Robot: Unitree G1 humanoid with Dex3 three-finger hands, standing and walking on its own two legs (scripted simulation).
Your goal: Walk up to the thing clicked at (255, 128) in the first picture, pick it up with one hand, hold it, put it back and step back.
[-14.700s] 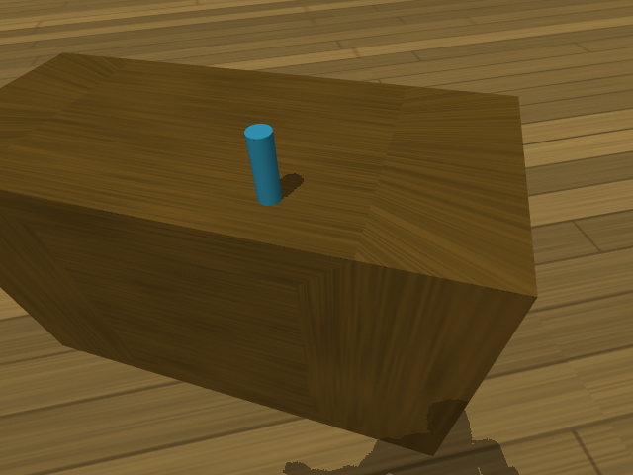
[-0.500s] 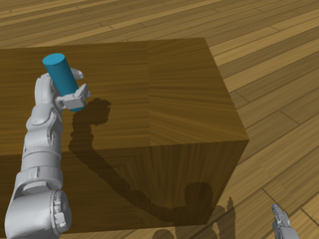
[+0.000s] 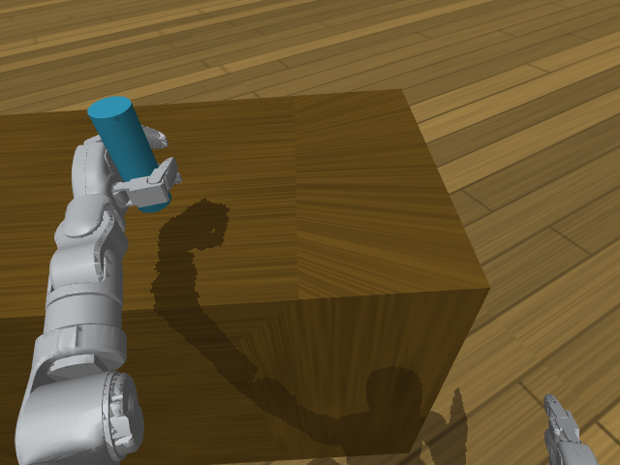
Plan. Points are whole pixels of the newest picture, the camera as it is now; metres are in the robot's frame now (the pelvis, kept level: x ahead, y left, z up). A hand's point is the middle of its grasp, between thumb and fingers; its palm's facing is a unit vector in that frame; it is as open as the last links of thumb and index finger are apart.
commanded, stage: lift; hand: left
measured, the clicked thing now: (134, 159) +0.44 +0.22 +0.22
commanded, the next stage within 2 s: hold in 1.10 s
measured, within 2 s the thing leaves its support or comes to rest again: neither
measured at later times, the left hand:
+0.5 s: hand (129, 145) +0.38 +0.19 +0.28, palm faces +0.15 -0.99 -0.01, open 5.7 cm
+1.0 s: hand (105, 133) +0.33 +0.18 +0.32, palm faces +0.14 -0.99 +0.01, open 5.7 cm
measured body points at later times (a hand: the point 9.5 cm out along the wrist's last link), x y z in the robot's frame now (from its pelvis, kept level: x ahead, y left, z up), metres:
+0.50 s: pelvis +0.00 -0.01 +0.01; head -0.03 -0.03 +0.46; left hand +0.37 +0.24 +0.28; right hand +0.17 -0.26 -0.05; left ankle +0.00 +0.13 -0.72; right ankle +0.00 -0.15 -0.72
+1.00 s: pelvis -0.02 -0.01 +0.01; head -0.07 -0.04 +0.46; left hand +0.32 +0.23 +0.32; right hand +0.15 -0.26 -0.06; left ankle +0.00 +0.13 -0.72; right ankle +0.00 -0.15 -0.72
